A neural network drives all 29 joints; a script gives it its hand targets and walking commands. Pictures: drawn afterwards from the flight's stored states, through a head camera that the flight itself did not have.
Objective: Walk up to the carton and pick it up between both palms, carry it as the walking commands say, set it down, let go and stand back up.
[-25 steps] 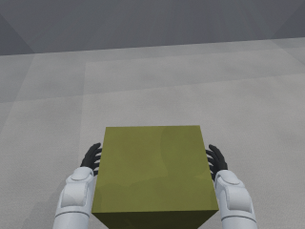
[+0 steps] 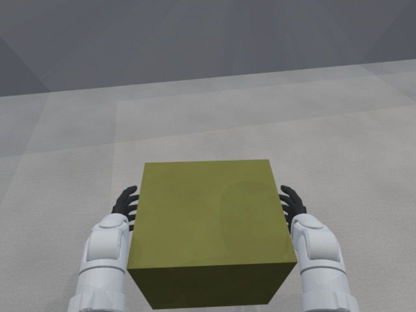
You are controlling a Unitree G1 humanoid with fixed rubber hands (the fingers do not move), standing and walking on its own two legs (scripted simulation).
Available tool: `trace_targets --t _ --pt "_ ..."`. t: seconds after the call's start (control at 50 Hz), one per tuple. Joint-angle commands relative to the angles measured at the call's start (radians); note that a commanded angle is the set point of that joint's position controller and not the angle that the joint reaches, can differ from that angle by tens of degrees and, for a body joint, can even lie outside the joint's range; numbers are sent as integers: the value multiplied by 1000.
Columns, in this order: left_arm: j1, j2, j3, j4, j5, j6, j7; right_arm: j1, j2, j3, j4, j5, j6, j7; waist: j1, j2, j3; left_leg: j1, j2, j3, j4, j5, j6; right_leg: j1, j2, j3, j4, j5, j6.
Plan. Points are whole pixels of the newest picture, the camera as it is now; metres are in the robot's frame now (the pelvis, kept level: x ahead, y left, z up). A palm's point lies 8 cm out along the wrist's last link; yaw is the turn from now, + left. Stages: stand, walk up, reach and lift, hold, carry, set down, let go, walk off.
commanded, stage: reach and lift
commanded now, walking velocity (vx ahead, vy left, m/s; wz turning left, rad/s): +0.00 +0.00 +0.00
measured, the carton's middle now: (209, 236) +0.30 -0.01 -0.02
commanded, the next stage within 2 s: hold in 0.72 s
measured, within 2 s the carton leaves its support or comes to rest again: neither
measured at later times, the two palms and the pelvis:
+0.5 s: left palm (112, 229) +0.30 +0.18 +0.03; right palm (290, 224) +0.29 -0.17 +0.03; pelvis +0.02 +0.00 +0.00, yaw +1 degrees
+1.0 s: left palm (113, 235) +0.28 +0.18 +0.03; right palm (295, 230) +0.28 -0.18 +0.03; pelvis +0.01 +0.00 +0.00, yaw +1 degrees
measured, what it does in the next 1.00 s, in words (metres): stands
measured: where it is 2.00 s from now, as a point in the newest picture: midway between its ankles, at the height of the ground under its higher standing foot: outside the picture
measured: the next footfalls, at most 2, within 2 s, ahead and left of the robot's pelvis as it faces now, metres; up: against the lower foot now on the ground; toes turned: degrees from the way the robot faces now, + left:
none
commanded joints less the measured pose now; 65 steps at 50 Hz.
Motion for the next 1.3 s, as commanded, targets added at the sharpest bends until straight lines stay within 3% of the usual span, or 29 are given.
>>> trace_targets --t 0.0,0.02,0.06,0.08,0.1,0.12,0.3,0.32,0.34,0.4,0.42,0.44,0.46,0.48,0.5,0.54,0.56,0.62,0.66,0.74,0.78,0.84,0.92,0.96,1.02,1.1,1.16,1.24,1.28 --pt "-604 -963 -562 -172 -259 -64 -221 -618 933 593 -113 219 -57 224 30 -20 -373 239 -60 -31 -19 69 -10 -23 53 8 -97 67 -16" --pt "-619 -980 -583 -186 -276 -64 -224 -630 932 602 -135 230 -61 224 21 6 -372 244 -63 -31 -24 86 -10 -14 56 11 -103 84 -20" --pt "-566 -958 -572 -196 -275 -58 -225 -592 936 614 -151 230 -53 216 33 -12 -381 244 -64 -30 -17 145 -3 13 56 14 -98 148 -12" --pt "-583 -976 -605 -229 -293 -63 -225 -577 943 621 -160 227 -56 210 16 -21 -393 276 -63 -37 -14 160 -7 3 59 14 -98 157 -11" --pt "-601 -960 -611 -257 -293 -63 -221 -568 937 612 -164 232 -59 214 22 15 -402 242 -64 -37 -22 169 -11 32 66 14 -92 179 -13" --pt "-554 -947 -583 -219 -272 -53 -217 -569 901 600 -160 222 -58 205 14 16 -356 244 -62 -36 -25 158 -9 9 55 17 -100 172 -15" --pt "-432 -887 -637 -350 -285 -46 -200 -416 863 654 -270 221 -46 170 14 19 -369 266 -73 -39 -30 300 -11 73 67 14 -107 311 -6" --pt "-431 -889 -647 -371 -288 -46 -201 -404 857 656 -296 216 -49 163 11 33 -387 276 -74 -43 -29 299 -14 77 68 15 -110 301 -10" --pt "-419 -873 -642 -379 -276 -42 -195 -397 856 649 -307 202 -41 161 12 -9 -363 279 -74 -44 -31 283 -10 62 75 7 -116 279 -3" --pt "-385 -864 -662 -406 -288 -41 -187 -366 827 670 -328 219 -44 159 4 27 -363 276 -72 -45 -36 289 -13 75 76 7 -114 281 -9" --pt "-338 -854 -622 -346 -259 -33 -184 -386 818 669 -331 219 -43 156 27 9 -320 268 -72 -46 -38 271 -6 57 68 10 -116 271 -6" --pt "-333 -861 -628 -339 -263 -27 -183 -382 818 674 -336 224 -39 156 24 -5 -300 255 -76 -45 -49 250 -5 58 71 5 -120 250 -5" --pt "-355 -847 -638 -380 -280 -37 -184 -372 798 674 -358 217 -41 149 13 -14 -324 258 -73 -48 -43 238 -4 74 74 6 -115 240 -7" --pt "-348 -842 -652 -396 -281 -43 -188 -372 824 700 -367 229 -46 155 33 -28 -357 264 -74 -52 -38 271 -4 73 71 13 -109 279 -3" --pt "-354 -835 -639 -381 -263 -37 -180 -393 791 674 -363 216 -44 150 21 20 -335 260 -77 -42 -42 245 -9 71 74 9 -111 247 -7" --pt "-357 -845 -672 -413 -288 -40 -175 -361 811 693 -372 230 -44 152 17 -6 -359 275 -68 -54 -37 257 -6 64 77 7 -103 244 -9" --pt "-360 -839 -674 -424 -289 -40 -168 -349 801 688 -352 229 -40 153 17 37 -332 278 -66 -49 -39 255 -5 45 71 7 -109 232 -15" --pt "-311 -833 -647 -407 -276 -34 -165 -353 782 680 -389 226 -38 148 25 1 -331 260 -64 -53 -40 263 -3 71 79 2 -101 237 -10" --pt "-306 -828 -644 -386 -264 -28 -162 -355 769 675 -381 222 -36 146 19 31 -311 263 -69 -51 -37 233 -6 49 75 6 -107 210 -13" --pt "-347 -827 -651 -406 -277 -33 -160 -378 755 672 -378 220 -39 152 11 4 -310 265 -66 -52 -40 192 -3 30 79 -3 -102 170 -17" --pt "-363 -816 -630 -371 -262 -28 -161 -381 768 635 -324 213 -33 156 19 28 -289 262 -63 -48 -41 131 -6 5 74 -1 -104 109 -24" --pt "-365 -843 -655 -394 -287 -35 -165 -368 778 674 -361 224 -39 155 7 41 -301 261 -64 -47 -38 152 -1 15 67 3 -103 136 -28" --pt "-343 -826 -615 -347 -264 -22 -162 -361 775 659 -329 215 -21 159 27 0 -262 232 -64 -44 -49 117 2 27 71 -9 -110 103 -21" --pt "-400 -825 -640 -366 -276 -30 -171 -391 794 650 -307 213 -30 161 14 -16 -266 242 -62 -53 -44 81 5 -11 69 -2 -107 67 -25" --pt "-410 -860 -647 -353 -288 -36 -180 -444 812 670 -345 220 -44 164 12 -17 -318 249 -63 -48 -29 66 4 -1 68 -2 -93 61 -21" --pt "-462 -856 -636 -340 -288 -34 -188 -443 820 645 -281 209 -30 166 16 6 -265 212 -66 -45 -36 12 5 -24 64 2 -104 5 -29" --pt "-457 -865 -628 -319 -287 -32 -193 -464 840 649 -287 224 -34 170 18 18 -294 223 -69 -39 -29 35 4 -4 61 6 -105 29 -24" --pt "-418 -885 -644 -335 -297 -28 -192 -430 856 675 -304 233 -30 172 30 -20 -331 240 -68 -46 -24 137 4 27 69 0 -95 129 -13" --pt "-366 -860 -634 -361 -278 -24 -189 -393 831 655 -314 223 -29 170 23 28 -321 234 -73 -37 -32 168 -3 59 68 2 -102 172 -13"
